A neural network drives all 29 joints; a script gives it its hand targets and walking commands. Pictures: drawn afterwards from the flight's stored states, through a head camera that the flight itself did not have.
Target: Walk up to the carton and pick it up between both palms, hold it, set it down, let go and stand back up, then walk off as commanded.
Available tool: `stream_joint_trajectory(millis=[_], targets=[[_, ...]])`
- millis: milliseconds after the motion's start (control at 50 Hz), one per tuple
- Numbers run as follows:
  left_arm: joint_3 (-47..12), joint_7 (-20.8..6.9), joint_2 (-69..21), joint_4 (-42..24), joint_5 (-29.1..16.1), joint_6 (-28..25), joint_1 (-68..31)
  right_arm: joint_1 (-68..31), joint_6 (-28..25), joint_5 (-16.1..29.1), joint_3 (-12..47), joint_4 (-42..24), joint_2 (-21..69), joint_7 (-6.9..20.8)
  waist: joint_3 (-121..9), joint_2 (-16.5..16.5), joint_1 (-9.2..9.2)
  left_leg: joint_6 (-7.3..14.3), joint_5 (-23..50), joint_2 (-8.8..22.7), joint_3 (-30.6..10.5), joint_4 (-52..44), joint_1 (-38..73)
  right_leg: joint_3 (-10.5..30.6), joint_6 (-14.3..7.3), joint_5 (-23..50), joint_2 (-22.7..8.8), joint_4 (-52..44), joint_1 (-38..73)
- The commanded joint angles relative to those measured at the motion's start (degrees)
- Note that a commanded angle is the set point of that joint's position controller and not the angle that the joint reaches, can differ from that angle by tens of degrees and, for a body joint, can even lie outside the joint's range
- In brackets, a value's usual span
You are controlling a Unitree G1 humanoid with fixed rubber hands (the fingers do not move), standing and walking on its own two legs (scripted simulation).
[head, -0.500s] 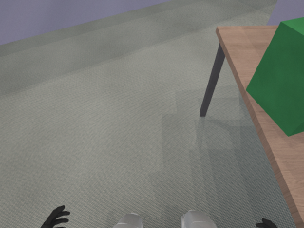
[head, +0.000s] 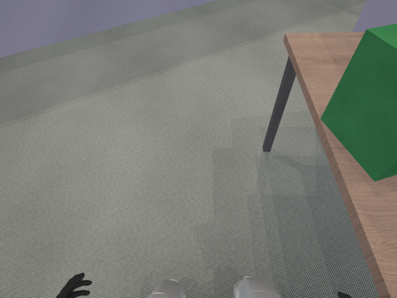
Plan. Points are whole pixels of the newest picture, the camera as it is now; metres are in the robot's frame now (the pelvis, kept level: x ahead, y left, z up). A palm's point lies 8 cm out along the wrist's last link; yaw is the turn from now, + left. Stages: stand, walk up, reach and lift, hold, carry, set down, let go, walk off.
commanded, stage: walk up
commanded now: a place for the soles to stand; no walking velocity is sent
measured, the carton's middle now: out of the picture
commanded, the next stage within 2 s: none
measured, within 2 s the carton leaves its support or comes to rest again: neither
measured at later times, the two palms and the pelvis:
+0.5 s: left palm out of the picture +0.11 +0.31 -0.09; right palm out of the picture +0.08 -0.28 -0.10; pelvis +0.00 +0.01 +0.00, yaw +0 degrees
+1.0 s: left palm (62, 283) +0.16 +0.30 -0.08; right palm out of the picture +0.10 -0.28 -0.09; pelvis +0.07 +0.01 +0.02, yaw -13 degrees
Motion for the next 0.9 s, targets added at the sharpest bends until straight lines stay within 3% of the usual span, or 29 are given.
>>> stream_joint_trajectory(millis=[0,40,60,80,100,120,160,200,220,240,280,320,340,360,400,420,440,460,500,580,600,620,640,660,680,720,780,840,880], targets=[[7.38,0.6,18.13,-3.38,1.31,-2.76,-0.98,-0.95,-1.02,0.66,-6.49,1.78,-17.49,-0.63,-6.08,-3.87,1.74,4.11,-5.39,2.49,8.78,4.87,-11.71,26.25,-14.69,3.8,-20.06,-28.08,11.93],[6.73,0.7,15.47,-4.15,0.96,-1.99,-3.16,4.48,-2.0,0.67,-6.97,3.55,-17.03,-0.33,-6.63,-0.87,-0.99,5.82,9.41,2.89,6.38,-6.84,0.01,18.39,-11.14,10.13,-14.89,-20.5,4.76],[6.08,0.38,13.99,-4.25,0.79,-1.64,-5.17,6.02,-2.47,0.57,-6.83,3.48,-16.93,-0.27,-7.79,0.83,-2.6,6.88,15.97,3.71,0.97,-13.49,5.22,11.11,-6.87,11.5,-9.23,-14.39,1.26],[5.64,0.06,11.66,-5.12,0.51,-0.97,-4.98,5.63,-2.68,-0.24,-7.01,2.7,-19.48,-0.46,-9.28,5.99,-1.6,10.06,16.07,8.68,-14.08,-18.59,8.0,4.38,-3.14,7.62,-1.69,-4.77,-3.28],[5.76,0.43,11.89,-6.21,0.6,-0.5,-6.76,4.92,-2.49,-0.03,-7.92,2.08,-23.13,-0.42,-10.16,7.78,-1.92,14.61,13.97,13.01,-28.21,-23.21,8.78,4.26,-1.44,-3.64,2.12,-0.59,-6.89],[5.93,0.7,11.8,-5.89,0.46,-0.33,-5.72,3.15,-2.4,-0.26,-7.92,2.72,-24.69,-0.59,-7.48,9.75,-1.51,16.35,13.82,14.89,-33.82,-25.13,9.16,6.32,-1.44,-11.41,2.71,0.69,-10.31],[5.85,0.66,12.34,-4.55,0.58,-0.76,-4.7,-0.51,-1.78,-0.25,-7.15,1.31,-23.37,-0.98,-6.42,12.07,-0.01,16.38,19.13,13.7,-30.2,-22.62,7.92,6.89,-1.54,-9.62,2.09,-2.46,-8.04],[6.2,0.62,12.96,-3.01,1.0,-1.88,-0.59,-3.46,-1.46,0.47,-6.59,0.11,-21.23,-0.94,-7.91,6.82,2.58,13.14,27.28,11.49,-20.7,-16.74,-1.91,7.12,-2.49,5.15,0.52,-12.53,6.15],[6.91,0.53,14.97,-2.62,1.62,-2.38,0.69,-4.35,-1.46,0.82,-6.28,-0.06,-19.26,-0.72,-9.31,2.37,3.53,9.5,27.15,6.71,-11.8,-11.22,-10.07,10.25,-4.18,6.85,-2.31,-16.74,14.78],[7.25,0.62,16.73,-2.28,1.85,-2.65,3.14,-4.11,-1.42,1.21,-5.6,-0.12,-16.59,-0.8,-10.34,-1.7,4.37,5.52,23.89,0.45,0.58,1.63,-14.76,19.07,-8.09,10.56,-9.41,-23.01,20.4],[7.36,0.55,17.57,-2.46,1.36,-2.6,1.73,-2.68,-0.91,1.07,-5.92,1.01,-17.4,-1.25,-9.28,-5.22,3.02,4.23,-1.62,0.89,8.19,6.02,-12.81,25.65,-15.6,12.19,-19.81,-27.2,16.11],[6.65,0.57,16.54,-3.08,1.08,-2.21,-1.95,-0.39,-1.33,0.78,-6.34,2.34,-17.82,-0.61,-6.56,-2.15,0.58,4.94,5.15,2.18,8.34,-1.62,-5.54,19.01,-13.49,9.73,-16.09,-23.79,9.68],[6.58,0.54,15.92,-3.14,0.82,-1.76,-4.06,3.82,-1.67,0.75,-6.59,3.4,-16.79,-0.56,-7.08,-4.77,-1.1,5.65,13.36,2.98,6.65,-9.88,-0.06,13.15,-9.16,12.99,-12.28,-19.06,6.75],[5.72,0.38,13.8,-3.93,0.76,-1.12,-4.53,5.12,-2.15,0.57,-6.48,4.09,-17.27,-0.55,-8.21,-0.83,-1.86,6.83,16.7,3.64,-0.68,-13.57,5.59,9.51,-6.69,12.91,-7.99,-13.65,0.97],[5.86,0.56,11.25,-5.82,0.17,-0.54,-6.6,3.27,-2.32,0.18,-7.14,3.08,-22.46,-0.55,-7.71,10.16,-1.35,14.67,20.17,12.54,-25.09,-22.02,6.55,3.59,-1.25,-1.46,2.18,-0.84,-4.47],[4.56,-1.18,12.98,-9.08,0.62,-0.4,-4.28,-0.9,-2.33,-1.25,-9.84,0.54,-27.03,1.64,-12.72,20.99,-4.0,17.42,-9.05,23.62,-23.39,-29.9,22.2,2.95,-2.95,-8.14,2.47,7.7,-18.7],[5.03,-1.62,14.59,-8.37,1.4,-0.59,-7.15,-2.71,-2.3,-1.64,-10.05,0.24,-26.88,2.14,-9.93,19.11,-5.18,18.47,-20.0,25.89,-28.04,-35.52,23.82,5.58,-2.66,-5.39,-0.21,12.24,-25.81],[5.29,-1.92,17.02,-8.01,1.41,-0.58,-7.05,-3.8,-2.16,-1.54,-10.1,0.23,-26.1,2.18,-7.06,13.84,-5.3,18.55,-22.39,25.57,-26.01,-34.97,21.56,6.22,-2.64,-2.69,-1.96,11.79,-26.9],[5.89,-2.46,17.06,-6.27,1.0,-1.28,-3.31,-7.51,-2.01,-1.78,-9.96,-0.41,-24.95,2.61,-5.47,12.4,-3.04,17.83,-18.57,24.16,-19.42,-32.56,16.58,5.47,-1.66,-0.85,-3.53,8.73,-21.72],[6.14,-3.6,13.99,-4.69,-0.02,-1.5,2.9,-10.6,-1.2,-2.5,-9.9,-1.94,-25.56,3.74,-8.24,23.5,-0.96,13.8,-9.01,19.64,-2.15,-28.28,9.2,-2.18,-1.01,-2.43,-0.47,-5.28,-5.87],[6.43,-3.4,14.2,-2.35,-0.17,-1.88,8.26,-13.98,-0.68,-2.56,-9.94,-2.85,-24.35,4.04,-9.1,21.45,2.6,12.29,-9.57,17.26,2.89,-21.34,0.13,-4.98,-1.03,0.55,0.88,-11.52,6.38],[7.84,-2.74,14.89,0.45,-0.43,-2.66,15.96,-12.55,0.28,-2.67,-9.23,-3.17,-21.58,4.17,-12.12,12.33,6.06,9.61,-9.24,12.46,8.96,-6.27,-9.57,-1.71,-1.68,-1.03,4.95,-18.13,21.92],[9.43,-2.0,20.74,2.02,0.47,-3.24,21.67,-15.05,0.33,-1.88,-7.92,-5.15,-16.32,4.85,-7.98,-6.81,9.67,3.28,-7.3,3.86,16.16,16.44,-25.66,29.12,-5.3,-17.39,-6.21,-33.48,27.62],[9.36,-1.61,23.01,1.57,0.1,-3.62,20.87,-19.57,-0.22,-1.99,-7.02,-7.48,-15.29,4.42,-1.5,-6.03,7.7,2.74,-9.56,2.84,11.27,18.37,-36.31,55.05,-10.92,-24.82,-16.22,-43.75,21.94],[9.5,-1.51,23.45,-0.13,-0.14,-3.76,16.69,-20.46,-0.79,-1.42,-7.46,-7.78,-17.27,4.17,3.53,2.46,5.37,3.11,-7.82,5.02,7.26,19.03,-37.52,59.79,-14.71,-31.09,-17.38,-46.15,18.32],[9.03,-0.67,22.18,-1.86,0.15,-4.23,12.67,-19.88,-1.68,-1.42,-7.78,-6.72,-17.42,4.42,3.34,5.92,3.49,3.21,-4.89,7.5,6.69,13.09,-31.66,52.74,-16.5,-19.7,-15.21,-42.81,16.24],[8.26,-1.06,20.55,-4.11,1.21,-3.95,8.12,-12.65,-1.66,-1.22,-9.06,-5.03,-17.42,5.03,-2.78,0.76,0.77,3.82,-6.86,7.11,7.24,2.94,-14.37,41.71,-15.47,-13.31,-12.01,-38.19,5.83],[8.24,-0.99,20.4,-5.16,1.27,-3.67,8.55,-11.17,-1.38,-0.71,-9.09,-4.36,-16.27,5.05,-2.84,-4.54,0.9,3.4,-1.86,4.6,10.97,-3.78,-9.16,35.37,-14.19,-8.2,-8.64,-36.46,5.33],[7.68,-1.27,19.28,-5.78,1.35,-2.96,7.09,-7.24,-1.84,-0.69,-8.64,-2.41,-15.44,4.66,-4.57,-2.85,-1.45,3.93,3.44,2.64,12.34,-16.29,2.68,29.62,-11.95,-3.44,-6.02,-30.98,0.55]])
